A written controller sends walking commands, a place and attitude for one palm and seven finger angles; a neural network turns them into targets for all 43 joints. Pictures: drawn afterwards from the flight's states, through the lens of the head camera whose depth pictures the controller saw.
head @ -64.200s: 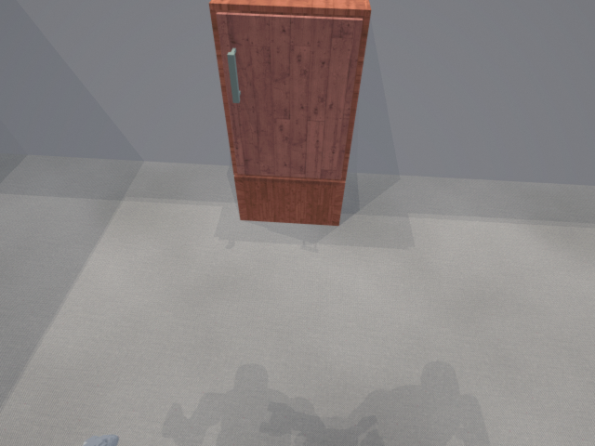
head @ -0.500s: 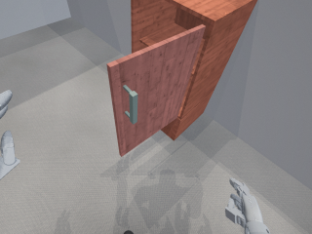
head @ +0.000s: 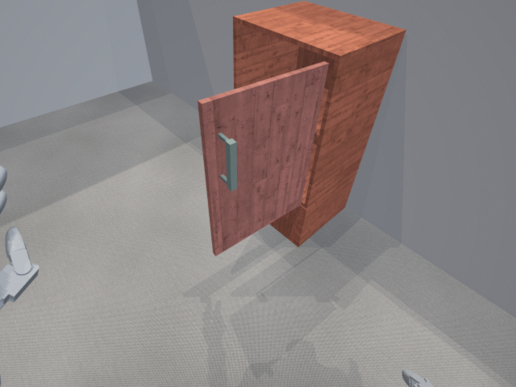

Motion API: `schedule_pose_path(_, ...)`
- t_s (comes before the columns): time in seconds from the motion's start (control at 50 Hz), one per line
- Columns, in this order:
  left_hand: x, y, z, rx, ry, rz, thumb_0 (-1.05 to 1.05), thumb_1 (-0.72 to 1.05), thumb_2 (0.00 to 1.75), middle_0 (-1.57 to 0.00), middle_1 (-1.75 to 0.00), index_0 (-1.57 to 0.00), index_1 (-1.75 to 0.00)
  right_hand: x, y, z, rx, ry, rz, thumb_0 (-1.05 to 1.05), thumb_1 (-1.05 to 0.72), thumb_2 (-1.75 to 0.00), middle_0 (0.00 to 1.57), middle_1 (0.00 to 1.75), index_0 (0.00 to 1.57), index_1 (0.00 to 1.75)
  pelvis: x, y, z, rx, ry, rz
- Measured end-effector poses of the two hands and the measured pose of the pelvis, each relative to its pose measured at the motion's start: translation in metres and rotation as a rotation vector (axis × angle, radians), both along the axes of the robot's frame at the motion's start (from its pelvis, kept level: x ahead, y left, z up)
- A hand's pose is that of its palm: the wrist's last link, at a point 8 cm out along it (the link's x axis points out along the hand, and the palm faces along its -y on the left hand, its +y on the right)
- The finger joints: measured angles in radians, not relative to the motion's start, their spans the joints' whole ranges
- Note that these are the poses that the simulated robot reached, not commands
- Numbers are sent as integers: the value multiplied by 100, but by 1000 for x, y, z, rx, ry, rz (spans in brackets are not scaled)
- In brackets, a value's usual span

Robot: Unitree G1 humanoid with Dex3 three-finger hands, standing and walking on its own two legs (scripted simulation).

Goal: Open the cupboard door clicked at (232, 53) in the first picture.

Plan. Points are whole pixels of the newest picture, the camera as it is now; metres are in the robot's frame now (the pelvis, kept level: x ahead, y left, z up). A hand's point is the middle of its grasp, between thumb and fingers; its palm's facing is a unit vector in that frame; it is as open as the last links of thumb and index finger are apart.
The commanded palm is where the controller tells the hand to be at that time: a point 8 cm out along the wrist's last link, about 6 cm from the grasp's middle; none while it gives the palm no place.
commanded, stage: stop stepping back and stand still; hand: left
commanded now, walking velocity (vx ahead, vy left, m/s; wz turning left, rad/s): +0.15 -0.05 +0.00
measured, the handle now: (227, 162) +0.66 +0.11 -0.04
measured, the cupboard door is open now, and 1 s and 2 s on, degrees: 85 85 85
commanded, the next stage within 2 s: let the arm hang, fingers relaxed in 0.28 s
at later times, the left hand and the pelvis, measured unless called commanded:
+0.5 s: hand (92, 322) +0.21 +0.25 +0.02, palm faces +0.26 -0.87 -0.41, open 7.4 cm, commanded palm none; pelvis -0.01 +0.00 +0.00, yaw +2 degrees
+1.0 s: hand out of the picture -0.04 +0.18 -0.16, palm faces +0.07 -0.97 -0.24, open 7.3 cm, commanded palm none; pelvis -0.02 -0.02 +0.01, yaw +3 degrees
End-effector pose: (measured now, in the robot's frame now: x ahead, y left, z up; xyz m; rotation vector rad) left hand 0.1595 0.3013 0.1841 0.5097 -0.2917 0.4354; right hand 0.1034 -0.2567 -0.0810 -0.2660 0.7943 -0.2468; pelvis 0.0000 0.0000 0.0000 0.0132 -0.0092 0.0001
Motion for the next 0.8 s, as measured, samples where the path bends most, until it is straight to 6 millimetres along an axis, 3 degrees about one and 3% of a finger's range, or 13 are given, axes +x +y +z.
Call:
schedule_pose_path(0.22,-14,-23,8,67,8,-62,2,89,89,-21,-30,-21,-31,-4,12,-8,88,-30,37,2,-91,-89,20,30,20,30,-15,-10,-3,-11,-17,-11)
schedule_pose_path(0.38,-9,-7,4,46,-8,-32,1,89,89,-21,-30,-21,-31,11,14,-4,42,-34,49,2,-91,-89,20,30,20,30,-10,-1,-5,-12,-25,-12)
schedule_pose_path(0.4,-4,-4,-4,45,27,-30,1,89,89,-21,-30,-21,-31,14,15,-6,55,-34,64,2,-91,-89,20,30,20,30,-9,0,-5,-10,-15,-6)
schedule_pose_path(0.44,13,1,-45,-44,211,-5,1,89,90,-20,-30,-21,-31,18,16,-16,84,10,94,1,-91,-89,20,30,20,30,-10,1,-5,-7,7,18)
schedule_pose_path(0.5,18,-10,-138,-246,579,41,0,90,90,-20,-30,-20,-30,15,17,-33,114,92,121,1,-91,-89,20,30,20,30,-14,-2,-5,2,14,42)
schedule_pose_path(0.56,-14,-47,-230,-390,933,31,1,91,90,-19,-30,-19,-30,4,16,-45,156,155,107,1,-91,-89,20,30,20,30,-17,-11,-9,22,-1,35)
schedule_pose_path(0.62,-71,-95,-292,-525,1258,-5,1,91,89,-19,-30,-19,-30,-19,14,-51,172,253,69,1,-91,-89,20,30,20,30,-16,-14,-5,1,-15,40)
schedule_pose_path(0.64,-90,-108,-305,-579,1327,-1,1,92,89,-19,-30,-20,-30,-29,14,-52,169,293,57,1,-91,-89,20,30,20,30,-16,-15,-3,-4,-18,43)
schedule_pose_path(0.66,-99,-109,-309,-643,1311,55,-2,96,89,-20,-30,-20,-30,-40,13,-52,164,339,52,1,-91,-89,20,30,20,30,-16,-17,-2,-9,-18,51)
schedule_pose_path(0.8,-151,-88,-316,-644,1455,174,-6,100,89,-21,-30,-21,-30,-107,7,-56,143,590,4,1,-92,-89,20,30,20,30,-19,-21,6,-24,-19,59)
